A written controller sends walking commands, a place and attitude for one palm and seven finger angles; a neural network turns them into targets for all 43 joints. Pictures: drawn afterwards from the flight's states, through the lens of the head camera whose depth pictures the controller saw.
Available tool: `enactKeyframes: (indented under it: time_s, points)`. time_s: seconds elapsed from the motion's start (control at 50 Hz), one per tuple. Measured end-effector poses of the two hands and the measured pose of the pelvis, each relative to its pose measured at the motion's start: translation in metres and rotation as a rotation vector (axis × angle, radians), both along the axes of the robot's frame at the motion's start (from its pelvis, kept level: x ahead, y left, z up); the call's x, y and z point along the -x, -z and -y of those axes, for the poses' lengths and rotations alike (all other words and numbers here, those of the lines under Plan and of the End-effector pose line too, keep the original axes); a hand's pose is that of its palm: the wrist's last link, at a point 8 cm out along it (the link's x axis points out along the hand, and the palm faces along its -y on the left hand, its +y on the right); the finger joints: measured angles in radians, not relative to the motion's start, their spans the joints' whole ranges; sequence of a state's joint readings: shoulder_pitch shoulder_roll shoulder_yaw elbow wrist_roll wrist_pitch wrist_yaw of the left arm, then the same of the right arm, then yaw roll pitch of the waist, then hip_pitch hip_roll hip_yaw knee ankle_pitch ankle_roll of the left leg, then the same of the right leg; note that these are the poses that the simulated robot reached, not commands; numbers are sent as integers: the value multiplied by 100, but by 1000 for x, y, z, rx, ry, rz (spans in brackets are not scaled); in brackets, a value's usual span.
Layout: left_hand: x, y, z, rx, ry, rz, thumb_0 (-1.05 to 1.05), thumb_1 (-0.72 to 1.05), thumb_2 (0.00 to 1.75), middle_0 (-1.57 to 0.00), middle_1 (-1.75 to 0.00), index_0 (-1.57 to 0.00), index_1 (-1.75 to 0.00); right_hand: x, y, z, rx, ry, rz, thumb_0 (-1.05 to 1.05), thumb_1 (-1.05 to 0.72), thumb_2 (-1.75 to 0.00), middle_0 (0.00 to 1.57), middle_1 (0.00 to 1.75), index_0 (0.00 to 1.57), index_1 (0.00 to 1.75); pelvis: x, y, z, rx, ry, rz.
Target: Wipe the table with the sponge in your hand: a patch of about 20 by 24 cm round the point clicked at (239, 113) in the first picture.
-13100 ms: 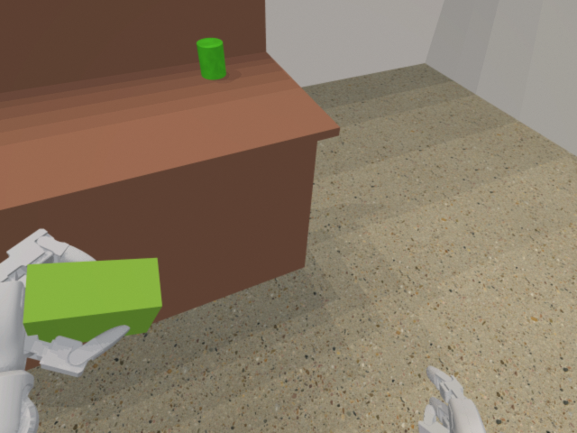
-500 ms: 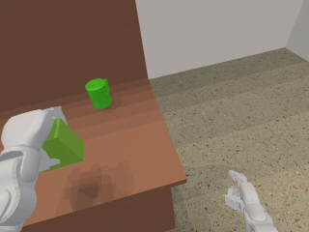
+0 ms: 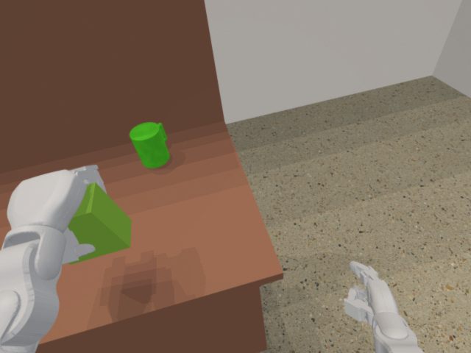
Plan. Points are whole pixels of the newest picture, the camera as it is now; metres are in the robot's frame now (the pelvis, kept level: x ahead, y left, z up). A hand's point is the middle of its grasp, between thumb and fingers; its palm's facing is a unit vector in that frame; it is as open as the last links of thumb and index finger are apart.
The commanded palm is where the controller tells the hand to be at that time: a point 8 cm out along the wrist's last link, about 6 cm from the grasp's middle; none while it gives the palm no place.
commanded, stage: move the sponge above the wiping area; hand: left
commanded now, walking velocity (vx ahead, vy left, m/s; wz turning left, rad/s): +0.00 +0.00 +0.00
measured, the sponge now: (89, 231) +0.24 +0.28 +0.12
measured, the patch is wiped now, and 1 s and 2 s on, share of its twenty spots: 0.00 0.00 0.00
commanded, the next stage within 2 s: none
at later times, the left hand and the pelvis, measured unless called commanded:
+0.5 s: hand (89, 223) +0.24 +0.27 +0.14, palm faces +0.08 -0.06 -1.00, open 9.8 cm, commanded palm +0.20 +0.27 +0.21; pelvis +0.00 -0.01 +0.00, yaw +0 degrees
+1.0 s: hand (100, 229) +0.24 +0.26 +0.13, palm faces +0.07 -0.07 -1.00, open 9.8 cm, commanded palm +0.20 +0.26 +0.19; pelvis +0.00 -0.01 +0.00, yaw -1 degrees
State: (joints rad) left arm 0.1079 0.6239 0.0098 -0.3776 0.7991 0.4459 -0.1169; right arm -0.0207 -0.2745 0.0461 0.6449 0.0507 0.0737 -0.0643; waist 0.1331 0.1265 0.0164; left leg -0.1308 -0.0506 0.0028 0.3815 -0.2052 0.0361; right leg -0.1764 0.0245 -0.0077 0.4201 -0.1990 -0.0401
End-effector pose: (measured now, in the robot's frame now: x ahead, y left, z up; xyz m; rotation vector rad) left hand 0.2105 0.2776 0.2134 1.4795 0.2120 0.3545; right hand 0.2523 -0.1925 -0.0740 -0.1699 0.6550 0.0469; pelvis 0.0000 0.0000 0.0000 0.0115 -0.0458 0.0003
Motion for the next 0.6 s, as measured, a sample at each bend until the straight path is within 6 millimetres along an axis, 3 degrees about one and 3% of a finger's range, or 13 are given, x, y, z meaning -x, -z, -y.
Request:
enactKeyframes:
  time_s: [0.6]
  points:
    - [-3, 21, 10, 2, -4, -45, 1, -45, 102, -78, -135, -76, -134, 8, 5, 18, 1, 29, -16, 1, -90, -90, 20, 30, 20, 30, -3, 0, 10, -3, 7, 4]
